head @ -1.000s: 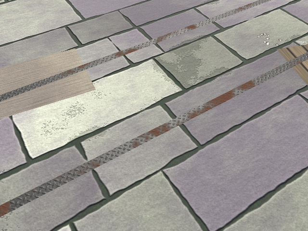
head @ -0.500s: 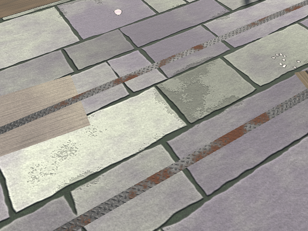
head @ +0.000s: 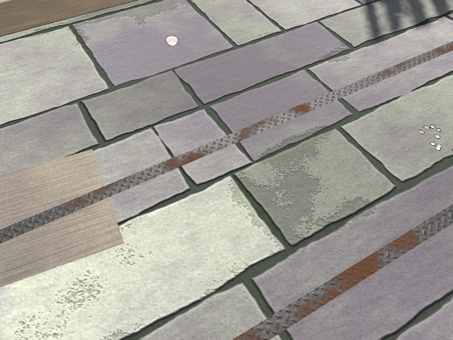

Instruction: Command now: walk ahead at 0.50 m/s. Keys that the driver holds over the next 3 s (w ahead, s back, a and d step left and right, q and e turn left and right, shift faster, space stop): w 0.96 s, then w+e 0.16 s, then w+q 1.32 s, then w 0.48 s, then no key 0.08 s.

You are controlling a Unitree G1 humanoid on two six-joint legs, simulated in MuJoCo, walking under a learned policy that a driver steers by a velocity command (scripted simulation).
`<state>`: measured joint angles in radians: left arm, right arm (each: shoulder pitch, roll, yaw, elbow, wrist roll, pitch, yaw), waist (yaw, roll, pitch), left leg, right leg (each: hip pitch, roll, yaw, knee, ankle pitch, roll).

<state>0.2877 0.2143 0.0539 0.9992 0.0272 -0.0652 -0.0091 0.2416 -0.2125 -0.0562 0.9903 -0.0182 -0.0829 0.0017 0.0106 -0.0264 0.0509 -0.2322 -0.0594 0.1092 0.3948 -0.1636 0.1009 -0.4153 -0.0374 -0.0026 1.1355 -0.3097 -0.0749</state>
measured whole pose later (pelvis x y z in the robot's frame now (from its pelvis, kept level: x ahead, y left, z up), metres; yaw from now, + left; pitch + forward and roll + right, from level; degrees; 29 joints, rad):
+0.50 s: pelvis +0.27 -0.05 -0.01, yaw +0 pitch +0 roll +0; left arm 0.13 0.21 0.06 0.93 0.02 -0.07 -0.01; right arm 0.38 -0.20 -0.05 1.04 -0.01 -0.08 0.00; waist -0.03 0.02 0.06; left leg -0.27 -0.01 0.01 1.13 -0.37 0.08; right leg -0.34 0.03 -0.11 0.52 -0.18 -0.10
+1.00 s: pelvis +0.54 -0.01 -0.02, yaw +0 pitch +0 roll -1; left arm 0.43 0.19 0.04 1.07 0.01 -0.08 0.01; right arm 0.05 -0.19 -0.05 0.88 -0.04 -0.08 0.01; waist 0.04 -0.01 0.06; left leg -0.43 -0.01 0.11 0.56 -0.13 0.10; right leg -0.07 0.02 -0.05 0.80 -0.46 -0.06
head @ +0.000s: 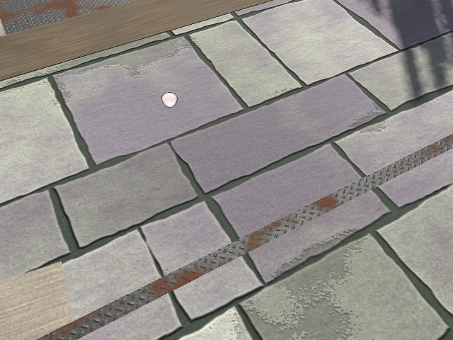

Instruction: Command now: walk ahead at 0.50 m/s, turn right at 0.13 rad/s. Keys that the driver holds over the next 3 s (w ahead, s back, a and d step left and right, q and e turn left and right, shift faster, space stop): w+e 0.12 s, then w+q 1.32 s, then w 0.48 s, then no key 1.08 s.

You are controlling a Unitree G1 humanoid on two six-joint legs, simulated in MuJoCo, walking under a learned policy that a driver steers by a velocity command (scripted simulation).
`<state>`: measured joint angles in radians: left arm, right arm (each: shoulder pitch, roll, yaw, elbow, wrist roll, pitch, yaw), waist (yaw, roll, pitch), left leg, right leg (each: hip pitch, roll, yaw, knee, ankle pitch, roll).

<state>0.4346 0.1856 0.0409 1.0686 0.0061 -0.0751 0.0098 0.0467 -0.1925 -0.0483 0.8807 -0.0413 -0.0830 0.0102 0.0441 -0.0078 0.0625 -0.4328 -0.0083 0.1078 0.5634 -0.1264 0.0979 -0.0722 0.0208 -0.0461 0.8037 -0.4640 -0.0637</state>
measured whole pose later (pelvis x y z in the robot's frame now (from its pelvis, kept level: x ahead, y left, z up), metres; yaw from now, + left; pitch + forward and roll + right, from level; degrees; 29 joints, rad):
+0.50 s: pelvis +0.26 -0.02 +0.00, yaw +4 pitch +1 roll +2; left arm -0.03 0.18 0.03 0.85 0.02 -0.07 -0.02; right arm 0.50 -0.17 -0.05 1.07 -0.02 -0.08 -0.01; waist -0.09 -0.02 0.05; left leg 0.06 -0.05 0.02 0.35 -0.42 0.04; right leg -0.46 -0.03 -0.05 0.51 -0.11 -0.05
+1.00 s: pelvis +0.50 +0.02 +0.01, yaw +21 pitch +1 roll -1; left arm 0.42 0.20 0.05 0.99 0.02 -0.09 0.02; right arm 0.02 -0.21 -0.05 0.80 -0.04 0.00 0.07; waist 0.06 0.02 0.06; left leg -0.55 0.04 0.12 0.65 -0.14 0.12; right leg 0.10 -0.03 -0.34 0.29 -0.39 0.02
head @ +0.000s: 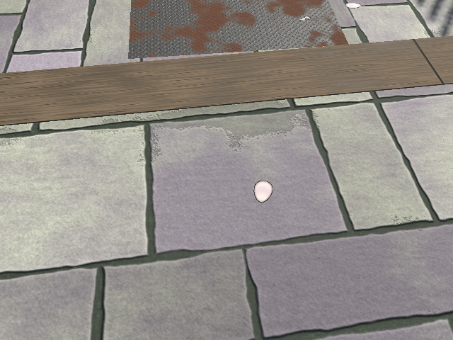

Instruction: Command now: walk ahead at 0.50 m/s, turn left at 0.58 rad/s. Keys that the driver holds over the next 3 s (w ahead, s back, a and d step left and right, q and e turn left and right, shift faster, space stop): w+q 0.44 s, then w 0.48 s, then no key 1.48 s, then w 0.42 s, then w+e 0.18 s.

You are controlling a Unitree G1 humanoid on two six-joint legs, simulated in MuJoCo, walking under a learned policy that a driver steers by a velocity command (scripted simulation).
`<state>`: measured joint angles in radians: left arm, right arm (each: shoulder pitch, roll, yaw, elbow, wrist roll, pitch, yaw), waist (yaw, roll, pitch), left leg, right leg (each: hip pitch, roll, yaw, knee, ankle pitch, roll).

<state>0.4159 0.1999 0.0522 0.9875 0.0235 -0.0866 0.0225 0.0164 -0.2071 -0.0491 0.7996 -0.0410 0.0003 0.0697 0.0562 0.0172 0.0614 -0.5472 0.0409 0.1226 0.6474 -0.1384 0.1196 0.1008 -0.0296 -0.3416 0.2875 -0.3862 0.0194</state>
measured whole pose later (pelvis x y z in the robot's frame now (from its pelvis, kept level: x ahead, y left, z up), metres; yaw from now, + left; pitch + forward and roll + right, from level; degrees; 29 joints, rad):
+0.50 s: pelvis +0.27 +0.04 +0.01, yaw +17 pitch +2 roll +0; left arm 0.03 0.25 0.03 0.73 0.04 -0.02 -0.03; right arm 0.45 -0.26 -0.07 0.89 -0.01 -0.05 0.00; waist -0.09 -0.04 0.04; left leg 0.03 -0.15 -0.16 0.26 -0.30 0.13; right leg -0.65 -0.07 0.02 0.70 -0.04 0.04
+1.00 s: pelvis +0.54 +0.09 +0.02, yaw +22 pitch +1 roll -1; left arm 0.43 0.22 0.03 0.93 0.01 -0.08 -0.02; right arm 0.09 -0.24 -0.01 0.79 -0.03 -0.04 0.04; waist 0.06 0.05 0.04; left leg -0.60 0.07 0.01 0.69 -0.07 0.02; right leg -0.01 0.07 -0.06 0.22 -0.23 -0.06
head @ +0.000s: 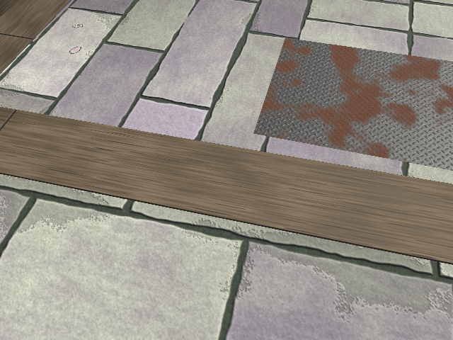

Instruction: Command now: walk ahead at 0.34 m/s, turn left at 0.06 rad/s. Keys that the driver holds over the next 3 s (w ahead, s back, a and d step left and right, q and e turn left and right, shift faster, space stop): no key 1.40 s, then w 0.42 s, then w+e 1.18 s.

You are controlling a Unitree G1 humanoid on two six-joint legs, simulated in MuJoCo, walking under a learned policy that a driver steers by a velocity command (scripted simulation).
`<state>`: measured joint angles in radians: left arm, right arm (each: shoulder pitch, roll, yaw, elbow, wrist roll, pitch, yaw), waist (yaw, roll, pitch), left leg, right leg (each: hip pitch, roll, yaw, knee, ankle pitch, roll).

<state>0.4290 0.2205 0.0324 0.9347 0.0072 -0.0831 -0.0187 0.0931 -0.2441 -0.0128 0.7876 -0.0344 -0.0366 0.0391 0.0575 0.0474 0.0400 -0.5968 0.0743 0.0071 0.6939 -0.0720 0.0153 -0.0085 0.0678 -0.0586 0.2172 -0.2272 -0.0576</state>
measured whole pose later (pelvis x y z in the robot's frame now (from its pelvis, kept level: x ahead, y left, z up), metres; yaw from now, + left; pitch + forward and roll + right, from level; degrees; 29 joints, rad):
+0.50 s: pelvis +0.12 +0.03 -0.01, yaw -1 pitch -1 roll +1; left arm 0.26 0.20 0.01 1.01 0.03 0.03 0.03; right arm 0.24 -0.19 0.00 0.98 -0.01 -0.01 -0.02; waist 0.00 -0.01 0.01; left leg -0.27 -0.06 0.08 0.42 -0.13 0.08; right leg -0.21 -0.03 0.01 0.50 -0.27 0.00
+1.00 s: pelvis +0.14 +0.01 +0.00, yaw +0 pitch -1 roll +0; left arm 0.31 0.15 -0.02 1.12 0.01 -0.01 0.04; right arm 0.28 -0.16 0.00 1.14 -0.01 -0.01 -0.03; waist -0.01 -0.01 0.02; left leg -0.20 -0.03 0.05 0.37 -0.15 0.04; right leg -0.11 0.01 -0.02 0.39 -0.26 -0.02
